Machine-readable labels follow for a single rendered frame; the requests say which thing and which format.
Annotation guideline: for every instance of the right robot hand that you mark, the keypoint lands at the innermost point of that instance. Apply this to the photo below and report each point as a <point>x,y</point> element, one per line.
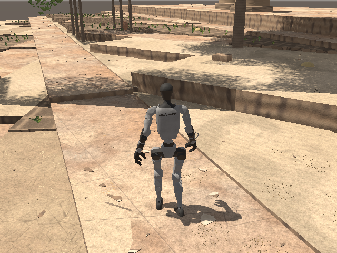
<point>189,145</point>

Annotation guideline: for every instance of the left robot forearm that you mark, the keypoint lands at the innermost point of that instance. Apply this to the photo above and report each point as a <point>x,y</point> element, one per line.
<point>141,142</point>

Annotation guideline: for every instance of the right robot forearm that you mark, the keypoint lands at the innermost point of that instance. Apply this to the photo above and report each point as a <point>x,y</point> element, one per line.
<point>191,137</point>

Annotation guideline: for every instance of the robot right upper arm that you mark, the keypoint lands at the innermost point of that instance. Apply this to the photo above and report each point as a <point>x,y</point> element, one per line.
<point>186,118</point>

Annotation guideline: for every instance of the robot left upper arm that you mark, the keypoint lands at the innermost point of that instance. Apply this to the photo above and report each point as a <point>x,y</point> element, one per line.
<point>148,120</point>

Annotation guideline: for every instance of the left robot hand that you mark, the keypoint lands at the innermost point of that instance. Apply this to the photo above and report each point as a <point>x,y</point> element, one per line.
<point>136,157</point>

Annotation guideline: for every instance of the right robot thigh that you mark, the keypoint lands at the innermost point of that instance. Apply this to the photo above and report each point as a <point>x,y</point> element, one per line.
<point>178,163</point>

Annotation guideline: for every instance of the left robot shin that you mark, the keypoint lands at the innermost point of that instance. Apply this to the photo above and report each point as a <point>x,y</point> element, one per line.
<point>158,187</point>

